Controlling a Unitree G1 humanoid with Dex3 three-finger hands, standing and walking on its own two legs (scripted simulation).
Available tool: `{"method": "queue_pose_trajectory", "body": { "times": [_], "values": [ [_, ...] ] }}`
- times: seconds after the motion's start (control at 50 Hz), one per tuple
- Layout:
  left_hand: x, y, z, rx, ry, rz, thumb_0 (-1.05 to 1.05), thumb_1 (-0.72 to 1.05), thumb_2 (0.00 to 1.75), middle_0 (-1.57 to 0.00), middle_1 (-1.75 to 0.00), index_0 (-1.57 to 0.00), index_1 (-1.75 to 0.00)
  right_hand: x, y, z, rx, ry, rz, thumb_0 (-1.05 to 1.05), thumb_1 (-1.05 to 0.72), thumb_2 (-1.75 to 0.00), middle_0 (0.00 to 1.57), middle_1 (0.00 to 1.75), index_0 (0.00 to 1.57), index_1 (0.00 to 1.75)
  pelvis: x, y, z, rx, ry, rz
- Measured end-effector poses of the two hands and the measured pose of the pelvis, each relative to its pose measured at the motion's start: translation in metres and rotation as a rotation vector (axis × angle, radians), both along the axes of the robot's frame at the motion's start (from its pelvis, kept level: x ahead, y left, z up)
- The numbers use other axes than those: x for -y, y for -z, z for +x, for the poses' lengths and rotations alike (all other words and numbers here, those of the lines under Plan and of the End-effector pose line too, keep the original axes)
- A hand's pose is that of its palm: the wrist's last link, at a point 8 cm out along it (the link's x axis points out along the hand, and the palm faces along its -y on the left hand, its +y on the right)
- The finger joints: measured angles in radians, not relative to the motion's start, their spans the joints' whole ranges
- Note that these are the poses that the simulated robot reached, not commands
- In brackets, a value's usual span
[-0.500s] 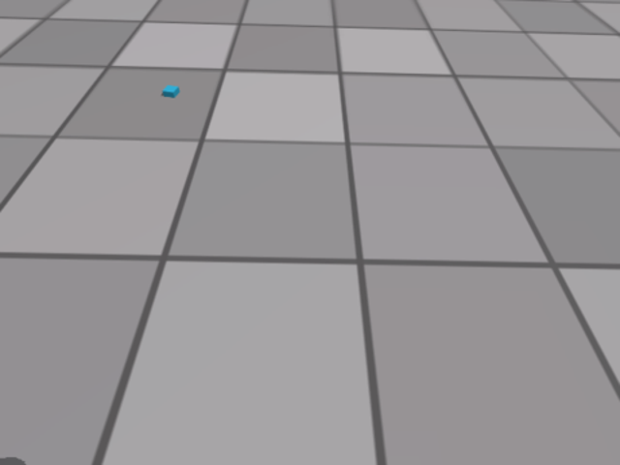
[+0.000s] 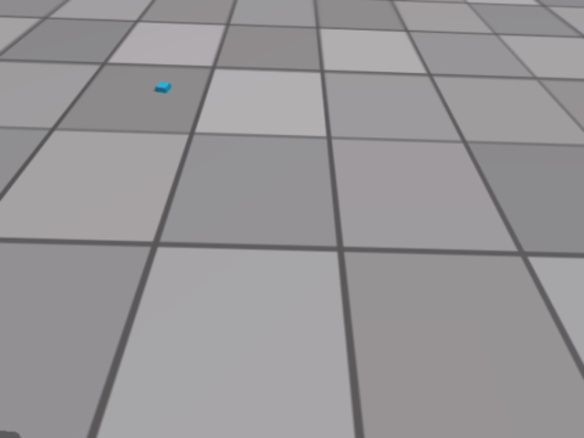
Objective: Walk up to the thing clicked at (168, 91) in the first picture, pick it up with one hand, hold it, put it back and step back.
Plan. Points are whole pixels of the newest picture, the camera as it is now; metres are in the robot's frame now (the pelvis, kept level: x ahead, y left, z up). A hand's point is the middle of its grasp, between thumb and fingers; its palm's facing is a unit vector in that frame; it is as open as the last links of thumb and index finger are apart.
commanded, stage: stand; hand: left
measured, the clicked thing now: (163, 87) +2.29 +0.79 -0.76
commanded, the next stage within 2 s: walk up in 0.62 s
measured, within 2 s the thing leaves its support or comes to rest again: neither
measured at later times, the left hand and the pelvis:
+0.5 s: hand out of the picture +0.07 +0.25 -0.16, palm faces -0.02 -0.94 -0.33, open 7.4 cm; pelvis +0.00 +0.00 +0.00, yaw +0 degrees
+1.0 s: hand out of the picture +0.13 +0.42 -0.18, palm faces +0.32 -0.88 -0.36, open 7.4 cm; pelvis +0.11 +0.08 -0.04, yaw +16 degrees
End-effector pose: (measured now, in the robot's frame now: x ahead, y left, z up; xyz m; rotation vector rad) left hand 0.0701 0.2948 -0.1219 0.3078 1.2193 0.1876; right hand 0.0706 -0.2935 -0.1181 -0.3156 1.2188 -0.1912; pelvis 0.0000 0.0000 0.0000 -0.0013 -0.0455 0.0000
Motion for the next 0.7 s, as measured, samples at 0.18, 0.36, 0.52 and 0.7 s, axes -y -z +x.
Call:
{"method": "queue_pose_trajectory", "body": {
  "times": [0.18, 0.36, 0.52, 0.7],
  "values": [
    [-0.002, 0.000, -0.002, -0.005, -0.005, 0.002, 0.01, 0.90, 0.90, -0.20, -0.30, -0.20, -0.30, -0.001, 0.001, -0.001, -0.008, -0.003, 0.000, 0.00, -0.91, -0.89, 0.20, 0.30, 0.20, 0.30, -0.001, 0.000, 0.001, -0.002, -0.002, 0.001],
    [-0.002, 0.000, -0.004, -0.017, -0.005, 0.006, 0.01, 0.90, 0.90, -0.20, -0.30, -0.20, -0.30, 0.000, 0.002, -0.001, -0.018, 0.000, 0.003, 0.00, -0.91, -0.89, 0.20, 0.30, 0.20, 0.30, 0.000, 0.000, 0.003, -0.005, -0.003, 0.001],
    [0.000, 0.000, -0.001, -0.018, -0.004, 0.004, 0.01, 0.90, 0.90, -0.20, -0.30, -0.20, -0.30, 0.001, 0.001, 0.001, -0.021, -0.001, 0.001, 0.00, -0.91, -0.89, 0.20, 0.30, 0.20, 0.30, 0.001, 0.000, 0.005, -0.008, -0.003, 0.001],
    [-0.011, -0.007, 0.007, 0.095, -0.063, -0.020, 0.01, 0.90, 0.90, -0.20, -0.30, -0.21, -0.30, 0.007, -0.002, 0.013, -0.045, -0.082, 0.003, 0.00, -0.91, -0.89, 0.20, 0.30, 0.20, 0.30, 0.001, 0.002, 0.012, -0.028, -0.099, -0.018]
  ]
}}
